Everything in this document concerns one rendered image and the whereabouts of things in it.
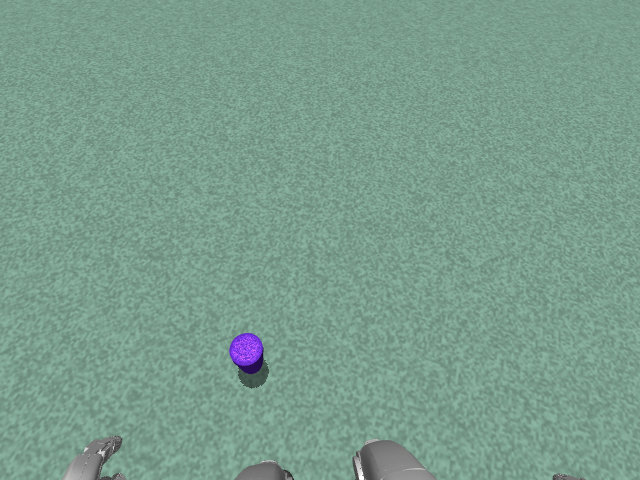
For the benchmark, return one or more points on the cup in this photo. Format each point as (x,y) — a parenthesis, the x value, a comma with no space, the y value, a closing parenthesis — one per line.
(246,351)

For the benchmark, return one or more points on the left robot hand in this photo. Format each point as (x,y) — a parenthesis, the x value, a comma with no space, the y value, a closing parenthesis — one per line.
(88,466)

